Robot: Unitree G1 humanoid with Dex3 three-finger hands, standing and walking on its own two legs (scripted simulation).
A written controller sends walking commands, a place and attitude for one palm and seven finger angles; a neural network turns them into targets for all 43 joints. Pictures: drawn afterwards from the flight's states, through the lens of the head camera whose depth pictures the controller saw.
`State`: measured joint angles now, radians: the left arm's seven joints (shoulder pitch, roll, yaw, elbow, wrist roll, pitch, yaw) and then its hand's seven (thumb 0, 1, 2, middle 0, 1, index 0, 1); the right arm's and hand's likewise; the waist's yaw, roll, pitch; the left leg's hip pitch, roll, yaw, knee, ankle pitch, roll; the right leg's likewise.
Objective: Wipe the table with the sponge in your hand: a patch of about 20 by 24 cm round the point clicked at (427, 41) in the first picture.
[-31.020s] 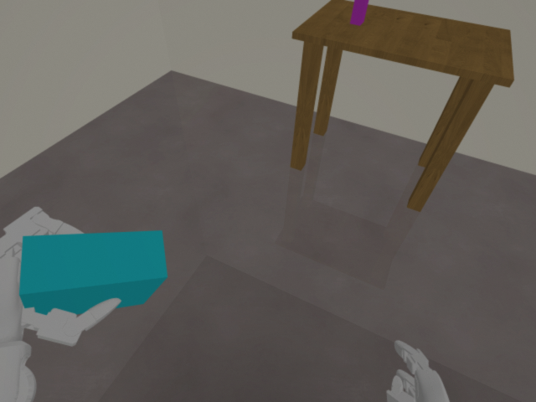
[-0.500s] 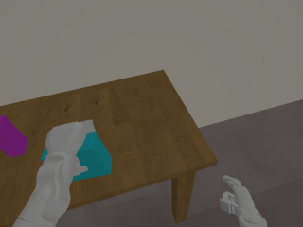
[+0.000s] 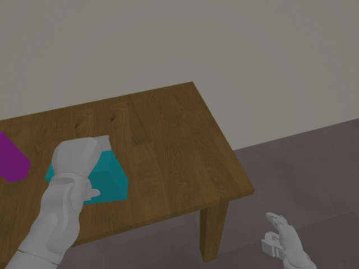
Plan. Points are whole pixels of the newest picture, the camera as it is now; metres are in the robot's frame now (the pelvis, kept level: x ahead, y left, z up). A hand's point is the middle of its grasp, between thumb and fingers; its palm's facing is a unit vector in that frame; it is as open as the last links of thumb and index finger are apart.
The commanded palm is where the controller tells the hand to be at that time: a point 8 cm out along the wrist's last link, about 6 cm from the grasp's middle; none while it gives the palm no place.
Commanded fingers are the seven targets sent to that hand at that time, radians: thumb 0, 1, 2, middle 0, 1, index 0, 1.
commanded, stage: move the sponge above the wiping area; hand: left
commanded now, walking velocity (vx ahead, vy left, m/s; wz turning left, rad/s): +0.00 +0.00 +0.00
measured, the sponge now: (95, 184) +0.26 +0.26 +0.04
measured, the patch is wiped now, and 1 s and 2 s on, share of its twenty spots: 0.00 0.00 0.10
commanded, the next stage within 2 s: lower the sponge onto the table in 0.20 s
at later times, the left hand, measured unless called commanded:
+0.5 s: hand (80, 166) +0.26 +0.26 +0.12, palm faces +0.12 -0.06 -0.99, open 9.8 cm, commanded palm +0.23 +0.27 +0.17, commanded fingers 0.00 0.10 1.30 -1.20 -1.60 -1.20 -1.60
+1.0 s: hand (80, 172) +0.26 +0.27 +0.09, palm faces +0.07 -0.08 -0.99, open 9.8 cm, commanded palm +0.23 +0.26 +0.15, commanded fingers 0.00 0.10 1.30 -1.20 -1.60 -1.20 -1.60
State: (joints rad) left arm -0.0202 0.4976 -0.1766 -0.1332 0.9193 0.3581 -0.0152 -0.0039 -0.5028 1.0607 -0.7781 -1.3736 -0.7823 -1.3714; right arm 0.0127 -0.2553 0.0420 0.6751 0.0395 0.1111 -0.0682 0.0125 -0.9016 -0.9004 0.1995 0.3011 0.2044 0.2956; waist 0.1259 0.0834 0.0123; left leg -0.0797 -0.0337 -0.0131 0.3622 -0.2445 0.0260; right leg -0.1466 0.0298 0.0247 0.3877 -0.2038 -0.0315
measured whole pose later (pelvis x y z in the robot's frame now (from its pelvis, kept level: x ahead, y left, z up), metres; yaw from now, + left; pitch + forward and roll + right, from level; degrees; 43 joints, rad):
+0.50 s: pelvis +0.00 +0.00 +0.00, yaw +1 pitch -3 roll +0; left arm 0.00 0.51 -0.12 -0.14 0.90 0.34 0.04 -0.01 -0.50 1.06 -0.78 -1.38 -0.78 -1.37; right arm 0.02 -0.25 0.03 0.69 0.05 0.09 -0.07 0.01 -0.90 -0.90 0.20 0.30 0.20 0.30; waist 0.14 0.09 0.00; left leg -0.08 -0.03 -0.02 0.38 -0.25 0.02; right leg -0.14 0.04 0.01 0.39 -0.21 -0.04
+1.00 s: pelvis +0.00 +0.00 +0.00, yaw +0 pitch -2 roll +0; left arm -0.01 0.48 -0.13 -0.06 0.91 0.40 0.04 0.00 -0.50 1.06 -0.78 -1.38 -0.78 -1.37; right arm 0.02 -0.25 0.03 0.69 0.05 0.11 -0.06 0.01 -0.90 -0.90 0.20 0.30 0.20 0.30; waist 0.12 0.09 0.01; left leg -0.09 -0.03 -0.02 0.37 -0.24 0.02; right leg -0.15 0.04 0.02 0.39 -0.20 -0.04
